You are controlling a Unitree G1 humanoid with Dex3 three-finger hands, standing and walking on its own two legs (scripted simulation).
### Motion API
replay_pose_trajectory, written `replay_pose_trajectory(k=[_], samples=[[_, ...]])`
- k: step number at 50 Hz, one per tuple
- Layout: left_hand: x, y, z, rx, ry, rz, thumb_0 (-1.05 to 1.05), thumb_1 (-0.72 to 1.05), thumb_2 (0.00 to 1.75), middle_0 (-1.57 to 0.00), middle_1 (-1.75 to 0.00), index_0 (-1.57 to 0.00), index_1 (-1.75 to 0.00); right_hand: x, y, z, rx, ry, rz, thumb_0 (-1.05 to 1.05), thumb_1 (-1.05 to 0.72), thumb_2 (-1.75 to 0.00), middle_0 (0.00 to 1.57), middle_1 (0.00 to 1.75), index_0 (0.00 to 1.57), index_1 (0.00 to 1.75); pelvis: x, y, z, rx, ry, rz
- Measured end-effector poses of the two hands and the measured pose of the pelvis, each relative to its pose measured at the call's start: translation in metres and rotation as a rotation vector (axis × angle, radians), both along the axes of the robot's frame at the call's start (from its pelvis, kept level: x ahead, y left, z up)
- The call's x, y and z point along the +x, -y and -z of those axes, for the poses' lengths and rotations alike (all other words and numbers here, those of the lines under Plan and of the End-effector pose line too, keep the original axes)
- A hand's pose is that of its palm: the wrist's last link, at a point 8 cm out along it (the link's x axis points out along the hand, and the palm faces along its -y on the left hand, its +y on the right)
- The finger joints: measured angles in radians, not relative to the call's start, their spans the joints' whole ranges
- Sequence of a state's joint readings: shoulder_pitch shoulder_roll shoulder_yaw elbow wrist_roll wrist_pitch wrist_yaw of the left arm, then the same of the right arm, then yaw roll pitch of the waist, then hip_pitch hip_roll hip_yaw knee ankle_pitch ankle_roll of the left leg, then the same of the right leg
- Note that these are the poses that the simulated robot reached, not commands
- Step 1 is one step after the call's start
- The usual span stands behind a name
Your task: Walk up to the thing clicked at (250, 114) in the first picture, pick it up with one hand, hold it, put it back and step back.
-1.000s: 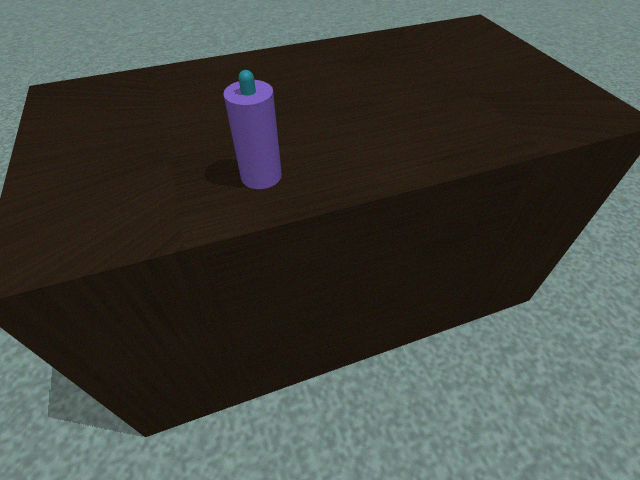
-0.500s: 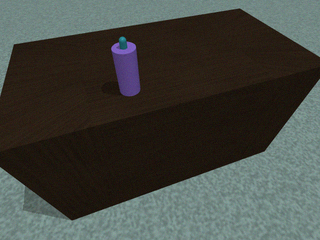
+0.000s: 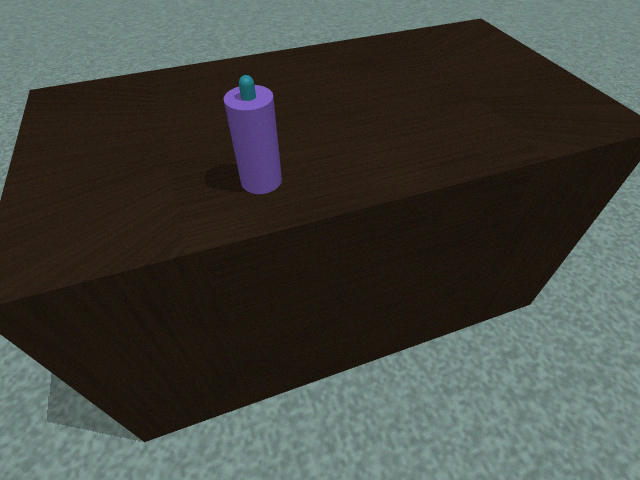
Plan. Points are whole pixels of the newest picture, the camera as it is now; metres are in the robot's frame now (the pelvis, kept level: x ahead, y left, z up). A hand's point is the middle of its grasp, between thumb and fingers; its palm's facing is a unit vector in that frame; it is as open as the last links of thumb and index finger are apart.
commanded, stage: stand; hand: right
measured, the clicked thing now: (254, 134) +0.64 +0.16 +0.07
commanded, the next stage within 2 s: walk up in 0.12 s
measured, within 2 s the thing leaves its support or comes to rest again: neither
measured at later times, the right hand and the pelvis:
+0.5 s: hand out of the picture +0.14 -0.17 -0.17, palm faces -0.20 +0.91 -0.37, open 7.4 cm; pelvis +0.03 +0.10 -0.04, yaw +10 degrees
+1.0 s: hand (370, 397) +0.28 -0.06 -0.18, palm faces -0.36 +0.86 -0.36, open 7.4 cm; pelvis +0.10 +0.16 -0.03, yaw +20 degrees
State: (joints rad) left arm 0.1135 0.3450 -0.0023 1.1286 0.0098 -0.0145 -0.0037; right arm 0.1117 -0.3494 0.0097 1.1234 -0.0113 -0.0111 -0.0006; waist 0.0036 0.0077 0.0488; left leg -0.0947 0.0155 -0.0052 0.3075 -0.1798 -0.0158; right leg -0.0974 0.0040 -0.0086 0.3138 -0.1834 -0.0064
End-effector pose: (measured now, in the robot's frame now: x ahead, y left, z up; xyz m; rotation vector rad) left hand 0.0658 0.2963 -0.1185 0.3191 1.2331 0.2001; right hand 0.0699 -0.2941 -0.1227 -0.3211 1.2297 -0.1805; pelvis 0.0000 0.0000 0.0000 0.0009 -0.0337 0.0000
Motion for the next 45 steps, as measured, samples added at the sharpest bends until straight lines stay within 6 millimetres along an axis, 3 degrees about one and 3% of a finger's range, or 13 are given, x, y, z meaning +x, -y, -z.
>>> replay_pose_trajectory(k=[7, 10, 14, 18, 23, 27, 32, 37, 40, 45], samples=[[0.000, -0.001, 0.000, 0.001, 0.012, -0.006, 0.00, 0.91, 0.90, -0.21, -0.30, -0.20, -0.30, 0.000, 0.001, 0.000, 0.002, -0.004, -0.007, 0.00, -0.90, -0.90, 0.21, 0.30, 0.21, 0.29, -0.001, 0.000, 0.001, -0.004, -0.002, -0.010], [-0.006, -0.014, -0.004, 0.035, 0.068, -0.052, 0.00, 0.90, 0.90, -0.21, -0.31, -0.21, -0.30, 0.003, 0.004, 0.002, -0.006, -0.036, -0.052, 0.00, -0.90, -0.90, 0.21, 0.30, 0.21, 0.30, -0.002, -0.006, 0.005, -0.020, 0.001, -0.049], [-0.028, -0.047, -0.013, 0.102, 0.066, -0.102, 0.00, 0.90, 0.90, -0.21, -0.31, -0.21, -0.30, 0.013, 0.001, 0.000, -0.014, -0.058, -0.090, 0.00, -0.91, -0.90, 0.21, 0.30, 0.21, 0.29, 0.001, -0.023, 0.007, -0.025, -0.001, -0.083], [-0.044, -0.089, -0.018, 0.157, 0.038, -0.136, 0.00, 0.90, 0.90, -0.21, -0.31, -0.21, -0.30, 0.028, -0.014, -0.001, -0.021, -0.067, -0.122, 0.00, -0.91, -0.90, 0.20, 0.30, 0.21, 0.29, 0.008, -0.045, 0.012, -0.037, 0.005, -0.128], [-0.052, -0.147, -0.006, 0.185, 0.026, -0.169, 0.00, 0.90, 0.90, -0.21, -0.31, -0.21, -0.30, 0.059, -0.055, 0.004, -0.038, -0.048, -0.167, 0.00, -0.91, -0.90, 0.20, 0.30, 0.20, 0.29, 0.022, -0.087, 0.027, -0.049, 0.007, -0.175], [-0.044, -0.185, 0.014, 0.181, 0.004, -0.176, 0.01, 0.90, 0.90, -0.21, -0.30, -0.20, -0.30, 0.077, -0.097, 0.009, -0.041, 0.014, -0.170, 0.00, -0.91, -0.90, 0.20, 0.30, 0.20, 0.29, 0.034, -0.119, 0.041, 0.004, 0.020, -0.187], [-0.012, -0.192, 0.005, 0.122, 0.066, -0.182, 0.01, 0.91, 0.90, -0.20, -0.30, -0.20, -0.30, 0.082, -0.137, 0.003, -0.007, -0.018, -0.194, 0.00, -0.91, -0.90, 0.21, 0.30, 0.21, 0.29, 0.054, -0.141, 0.025, -0.010, 0.008, -0.242], [0.011, -0.190, -0.005, 0.095, 0.107, -0.195, 0.01, 0.91, 0.90, -0.21, -0.30, -0.20, -0.30, 0.101, -0.156, 0.006, -0.003, -0.034, -0.237, 0.00, -0.90, -0.90, 0.21, 0.30, 0.21, 0.30, 0.076, -0.154, 0.020, 0.004, 0.005, -0.282], [0.017, -0.188, -0.005, 0.100, 0.114, -0.220, 0.00, 0.91, 0.90, -0.21, -0.30, -0.20, -0.30, 0.123, -0.162, 0.014, -0.005, -0.028, -0.259, 0.00, -0.90, -0.90, 0.21, 0.30, 0.21, 0.30, 0.089, -0.156, 0.023, 0.007, 0.008, -0.296], [0.019, -0.182, 0.003, 0.106, 0.105, -0.278, 0.00, 0.91, 0.90, -0.21, -0.30, -0.20, -0.30, 0.177, -0.175, 0.029, 0.001, 0.027, -0.293, 0.00, -0.90, -0.90, 0.21, 0.30, 0.21, 0.30, 0.104, -0.155, 0.033, -0.001, 0.020, -0.327]])
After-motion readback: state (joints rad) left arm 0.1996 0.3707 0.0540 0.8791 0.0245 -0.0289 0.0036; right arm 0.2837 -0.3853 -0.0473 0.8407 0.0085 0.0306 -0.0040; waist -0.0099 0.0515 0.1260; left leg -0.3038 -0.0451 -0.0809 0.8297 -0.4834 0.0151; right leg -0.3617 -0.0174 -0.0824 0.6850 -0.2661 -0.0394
